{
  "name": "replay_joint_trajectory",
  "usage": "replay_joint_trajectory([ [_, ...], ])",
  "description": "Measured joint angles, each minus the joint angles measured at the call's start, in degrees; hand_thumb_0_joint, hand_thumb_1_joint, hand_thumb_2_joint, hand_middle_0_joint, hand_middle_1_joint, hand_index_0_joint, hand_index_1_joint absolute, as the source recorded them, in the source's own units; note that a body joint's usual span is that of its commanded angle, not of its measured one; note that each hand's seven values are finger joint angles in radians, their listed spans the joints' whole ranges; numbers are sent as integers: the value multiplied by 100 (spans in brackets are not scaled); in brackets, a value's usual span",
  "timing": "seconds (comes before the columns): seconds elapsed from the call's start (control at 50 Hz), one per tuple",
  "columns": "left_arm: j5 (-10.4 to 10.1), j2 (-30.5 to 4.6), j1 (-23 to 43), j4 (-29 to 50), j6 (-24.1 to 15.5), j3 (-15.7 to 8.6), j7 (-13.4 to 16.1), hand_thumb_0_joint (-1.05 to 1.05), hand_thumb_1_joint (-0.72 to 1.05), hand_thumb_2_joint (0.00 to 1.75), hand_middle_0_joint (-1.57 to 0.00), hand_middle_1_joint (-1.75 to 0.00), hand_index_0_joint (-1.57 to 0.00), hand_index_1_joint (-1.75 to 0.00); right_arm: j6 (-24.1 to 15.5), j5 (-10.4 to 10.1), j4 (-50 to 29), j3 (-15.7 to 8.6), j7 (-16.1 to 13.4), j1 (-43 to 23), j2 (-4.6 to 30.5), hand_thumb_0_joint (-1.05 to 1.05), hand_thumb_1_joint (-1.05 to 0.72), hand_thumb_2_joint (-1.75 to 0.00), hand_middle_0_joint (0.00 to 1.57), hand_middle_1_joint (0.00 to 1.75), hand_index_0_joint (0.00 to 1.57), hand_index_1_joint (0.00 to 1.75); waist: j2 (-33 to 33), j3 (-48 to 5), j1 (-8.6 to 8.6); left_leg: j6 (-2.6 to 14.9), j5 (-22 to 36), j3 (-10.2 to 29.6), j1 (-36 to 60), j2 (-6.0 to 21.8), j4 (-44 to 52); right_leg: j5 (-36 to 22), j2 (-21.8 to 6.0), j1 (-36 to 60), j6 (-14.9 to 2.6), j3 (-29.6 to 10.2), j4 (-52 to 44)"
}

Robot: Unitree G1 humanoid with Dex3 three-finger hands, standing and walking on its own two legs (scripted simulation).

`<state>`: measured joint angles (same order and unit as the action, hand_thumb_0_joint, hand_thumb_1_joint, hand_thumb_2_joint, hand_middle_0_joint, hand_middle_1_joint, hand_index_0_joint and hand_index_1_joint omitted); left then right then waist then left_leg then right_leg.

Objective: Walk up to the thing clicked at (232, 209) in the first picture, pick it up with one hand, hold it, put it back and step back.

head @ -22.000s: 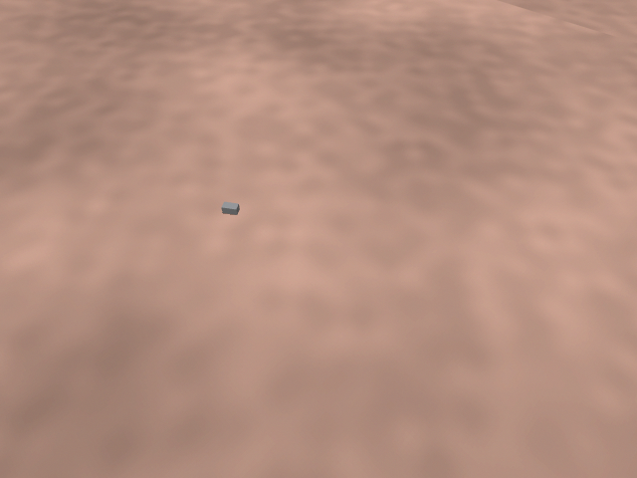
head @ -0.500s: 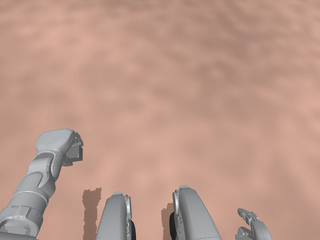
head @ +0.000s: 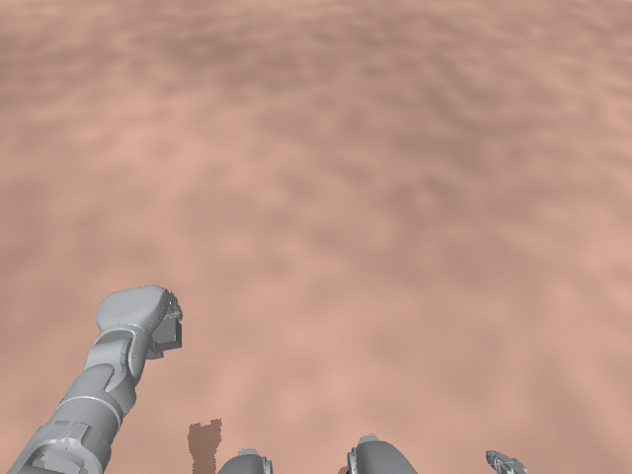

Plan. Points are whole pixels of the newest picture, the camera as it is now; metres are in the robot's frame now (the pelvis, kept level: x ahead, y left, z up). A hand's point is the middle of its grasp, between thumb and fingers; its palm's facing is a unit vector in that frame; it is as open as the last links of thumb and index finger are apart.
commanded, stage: lift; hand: left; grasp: from above
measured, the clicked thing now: (156, 336) +0.35 +0.23 -0.12
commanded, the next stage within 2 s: hold in 0.16 s
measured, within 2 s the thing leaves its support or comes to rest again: neither
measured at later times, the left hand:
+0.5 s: hand (135, 309) +0.35 +0.22 -0.02, palm faces -0.44 -0.06 -0.90, open 6.6 cm
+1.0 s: hand (128, 315) +0.33 +0.22 +0.01, palm faces -0.45 -0.05 -0.89, open 6.6 cm
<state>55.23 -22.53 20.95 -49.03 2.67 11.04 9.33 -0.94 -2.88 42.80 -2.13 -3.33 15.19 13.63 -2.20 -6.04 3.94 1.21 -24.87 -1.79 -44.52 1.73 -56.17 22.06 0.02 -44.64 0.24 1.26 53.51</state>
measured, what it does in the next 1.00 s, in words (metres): rises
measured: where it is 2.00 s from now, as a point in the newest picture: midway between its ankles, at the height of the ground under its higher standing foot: outside the picture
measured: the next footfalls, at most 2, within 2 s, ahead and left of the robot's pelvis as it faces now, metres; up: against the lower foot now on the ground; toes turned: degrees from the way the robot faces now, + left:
none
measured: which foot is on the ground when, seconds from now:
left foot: down 0.00-1.00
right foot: down 0.00-1.00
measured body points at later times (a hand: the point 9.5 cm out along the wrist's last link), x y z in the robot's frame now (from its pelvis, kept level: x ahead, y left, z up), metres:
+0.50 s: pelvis +0.03 +0.00 +0.04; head +0.07 -0.01 +0.49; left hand +0.37 +0.22 +0.03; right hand +0.13 -0.27 -0.09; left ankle +0.03 +0.10 -0.68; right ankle +0.04 -0.13 -0.68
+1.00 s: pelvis +0.02 +0.00 +0.05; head +0.05 -0.02 +0.50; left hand +0.35 +0.22 +0.06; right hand +0.14 -0.27 -0.07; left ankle +0.03 +0.10 -0.68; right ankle +0.04 -0.13 -0.68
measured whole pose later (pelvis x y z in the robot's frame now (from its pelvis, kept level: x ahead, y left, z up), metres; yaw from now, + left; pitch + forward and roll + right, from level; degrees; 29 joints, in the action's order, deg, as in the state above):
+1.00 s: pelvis +0.02 +0.00 +0.05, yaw -1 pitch +4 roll +0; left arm 55.6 -23.2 15.9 -39.7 1.1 12.7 0.6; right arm 3.4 -4.0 39.5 -2.4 -2.9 13.3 14.7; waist -2.8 -2.2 0.5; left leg 0.9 -16.7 -3.4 -20.2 0.8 -32.7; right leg 14.8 -0.2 -21.8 0.2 -0.3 32.4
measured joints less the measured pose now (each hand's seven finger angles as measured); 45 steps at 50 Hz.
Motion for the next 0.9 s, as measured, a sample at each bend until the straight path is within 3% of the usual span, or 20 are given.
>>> replay_joint_trajectory([
  [0.34,44,15,-157,160,-82,73,-198,0,47,7,-106,-7,-107,-6,124,-39,-28,-77,44,-29,57,1,-90,-90,20,30,20,30,7,104,-135,-19,320,-54,1256,-44,1240,-292,-9,1223,4,-47,-1181],
  [0.9,52,-69,-427,807,-149,145,-799,0,48,4,-108,-3,-110,-2,417,-108,-312,-45,51,-122,104,1,-90,-90,20,30,20,30,-53,315,-309,-23,723,-165,2327,-87,2215,-651,-20,2197,1,-156,-2018],
])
